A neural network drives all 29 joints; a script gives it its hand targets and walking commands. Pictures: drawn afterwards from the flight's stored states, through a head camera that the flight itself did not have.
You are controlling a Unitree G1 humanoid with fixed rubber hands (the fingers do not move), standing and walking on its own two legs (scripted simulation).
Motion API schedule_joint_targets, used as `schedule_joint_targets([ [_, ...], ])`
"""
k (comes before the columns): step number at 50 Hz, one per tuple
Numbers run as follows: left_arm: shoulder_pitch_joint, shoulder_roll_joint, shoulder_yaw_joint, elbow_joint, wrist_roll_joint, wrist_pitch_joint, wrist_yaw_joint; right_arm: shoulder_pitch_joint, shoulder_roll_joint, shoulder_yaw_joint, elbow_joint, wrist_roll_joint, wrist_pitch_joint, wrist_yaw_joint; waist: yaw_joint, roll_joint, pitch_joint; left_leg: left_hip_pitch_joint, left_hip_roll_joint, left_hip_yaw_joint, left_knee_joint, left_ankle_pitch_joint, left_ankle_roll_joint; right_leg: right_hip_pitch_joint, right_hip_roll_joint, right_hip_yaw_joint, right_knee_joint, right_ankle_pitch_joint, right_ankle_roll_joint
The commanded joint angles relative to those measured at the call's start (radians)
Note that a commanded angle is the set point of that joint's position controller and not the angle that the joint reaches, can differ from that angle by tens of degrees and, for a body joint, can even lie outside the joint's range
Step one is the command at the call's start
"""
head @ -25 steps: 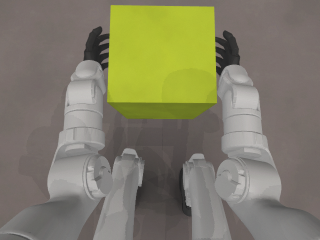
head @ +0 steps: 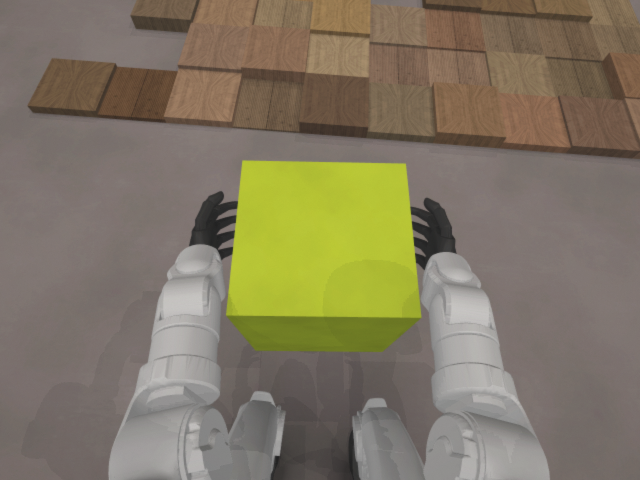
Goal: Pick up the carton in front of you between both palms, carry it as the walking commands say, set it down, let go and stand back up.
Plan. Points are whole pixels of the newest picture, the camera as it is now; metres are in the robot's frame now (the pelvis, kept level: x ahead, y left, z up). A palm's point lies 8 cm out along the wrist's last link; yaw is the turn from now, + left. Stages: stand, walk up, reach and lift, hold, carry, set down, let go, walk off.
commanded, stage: reach and lift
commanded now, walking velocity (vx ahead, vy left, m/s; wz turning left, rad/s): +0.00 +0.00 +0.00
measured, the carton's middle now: (321, 268) +0.40 +0.01 -0.10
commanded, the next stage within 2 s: hold in 1.52 s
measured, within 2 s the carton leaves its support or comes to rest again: neither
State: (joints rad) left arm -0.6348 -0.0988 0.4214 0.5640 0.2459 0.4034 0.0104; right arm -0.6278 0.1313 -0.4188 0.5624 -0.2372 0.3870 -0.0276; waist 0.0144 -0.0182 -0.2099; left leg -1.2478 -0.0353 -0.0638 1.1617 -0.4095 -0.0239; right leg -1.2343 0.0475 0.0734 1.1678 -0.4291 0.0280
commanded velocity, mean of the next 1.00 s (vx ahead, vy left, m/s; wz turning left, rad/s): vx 0.00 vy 0.00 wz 0.00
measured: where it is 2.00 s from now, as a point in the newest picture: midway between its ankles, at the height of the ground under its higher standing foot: outside the picture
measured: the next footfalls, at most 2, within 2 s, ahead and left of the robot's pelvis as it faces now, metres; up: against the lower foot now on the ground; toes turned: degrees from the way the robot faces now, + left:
none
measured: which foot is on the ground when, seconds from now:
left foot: down 0.00-1.00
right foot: down 0.00-1.00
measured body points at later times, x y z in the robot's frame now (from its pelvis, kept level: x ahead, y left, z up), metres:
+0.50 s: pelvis +0.04 +0.00 +0.10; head +0.04 +0.00 +0.55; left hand +0.35 +0.15 +0.11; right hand +0.36 -0.15 +0.11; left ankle +0.06 +0.13 -0.63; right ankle +0.05 -0.13 -0.63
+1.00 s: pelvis +0.03 +0.00 +0.11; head +0.02 +0.00 +0.56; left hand +0.35 +0.15 +0.13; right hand +0.35 -0.15 +0.13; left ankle +0.06 +0.13 -0.63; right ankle +0.05 -0.13 -0.63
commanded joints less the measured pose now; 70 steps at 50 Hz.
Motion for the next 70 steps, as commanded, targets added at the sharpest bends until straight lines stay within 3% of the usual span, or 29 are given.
schedule_joint_targets([
  [1, -0.526, -1.068, -0.592, 0.042, -0.163, -0.010, -0.260, -0.542, 1.061, 0.596, 0.043, 0.155, -0.006, 0.253, 0.007, 0.020, -0.637, 0.529, -0.108, 0.041, -0.200, 0.249, 0.014, 0.422, 0.106, -0.044, -0.212, 0.217, -0.017],
  [12, -0.303, -1.059, -0.645, -0.021, -0.159, 0.016, -0.257, -0.310, 1.053, 0.653, -0.016, 0.149, 0.024, 0.258, -0.002, 0.021, -0.425, 0.808, -0.089, 0.007, -0.445, 0.358, 0.020, 0.734, 0.076, -0.010, -0.460, 0.347, -0.022],
  [20, -0.162, -1.041, -0.708, -0.113, -0.179, 0.079, -0.250, -0.168, 1.016, 0.711, -0.121, 0.167, 0.090, 0.258, -0.014, 0.023, -0.261, 1.020, -0.075, -0.005, -0.621, 0.440, 0.017, 0.957, 0.060, -0.006, -0.639, 0.441, -0.016],
  [24, -0.125, -1.028, -0.745, -0.182, -0.197, 0.126, -0.249, -0.113, 1.015, 0.732, -0.173, 0.185, 0.140, 0.261, -0.018, 0.015, -0.174, 1.095, -0.065, -0.006, -0.700, 0.427, 0.015, 1.048, 0.052, -0.002, -0.718, 0.437, -0.017],
  [29, -0.103, -0.996, -0.674, -0.163, -0.169, 0.178, -0.255, -0.104, 0.978, 0.669, -0.157, 0.156, 0.193, 0.269, -0.015, 0.015, -0.004, 1.104, -0.061, -0.002, -0.769, 0.285, 0.024, 1.060, 0.043, -0.003, -0.788, 0.300, -0.024],
  [33, -0.172, -0.995, -0.625, -0.139, -0.148, 0.184, -0.267, -0.173, 0.977, 0.626, -0.132, 0.137, 0.199, 0.281, -0.012, 0.015, 0.046, 1.098, -0.055, 0.007, -0.777, 0.195, 0.031, 1.046, 0.037, -0.008, -0.798, 0.208, -0.030],
  [41, -0.258, -1.024, -0.655, -0.165, -0.162, 0.181, -0.274, -0.253, 0.990, 0.646, -0.159, 0.144, 0.193, 0.289, -0.019, 0.018, -0.030, 1.143, -0.056, 0.009, -0.772, 0.217, 0.027, 1.085, 0.042, -0.016, -0.788, 0.229, -0.032],
  [61, -0.094, -0.996, -0.704, -0.288, -0.189, 0.223, -0.249, -0.101, 0.942, 0.689, -0.282, 0.170, 0.234, 0.275, -0.018, 0.023, -0.044, 1.246, -0.063, -0.004, -0.816, 0.437, 0.013, 1.184, 0.054, -0.011, -0.831, 0.432, -0.020],
  [70, -0.059, -0.976, -0.725, -0.345, -0.204, 0.244, -0.244, -0.062, 0.933, 0.713, -0.338, 0.185, 0.258, 0.265, -0.018, 0.016, -0.029, 1.260, -0.067, -0.007, -0.827, 0.468, 0.013, 1.209, 0.052, -0.005, -0.843, 0.472, -0.015],
])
